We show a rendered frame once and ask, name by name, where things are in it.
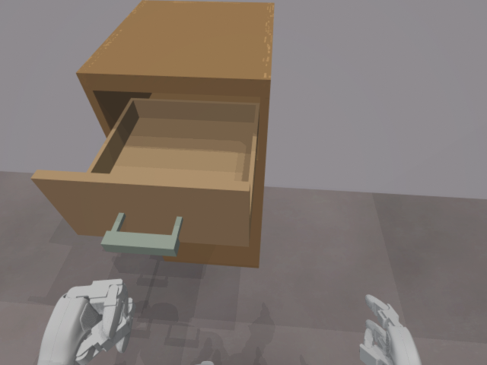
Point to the robot right hand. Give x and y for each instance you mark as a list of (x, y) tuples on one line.
[(394, 346)]

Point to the robot left hand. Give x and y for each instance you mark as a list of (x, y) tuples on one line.
[(101, 309)]

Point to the handle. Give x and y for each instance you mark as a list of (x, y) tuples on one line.
[(142, 243)]

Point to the drawer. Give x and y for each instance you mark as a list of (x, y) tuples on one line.
[(165, 159)]

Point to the cabinet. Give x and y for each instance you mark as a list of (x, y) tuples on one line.
[(183, 50)]

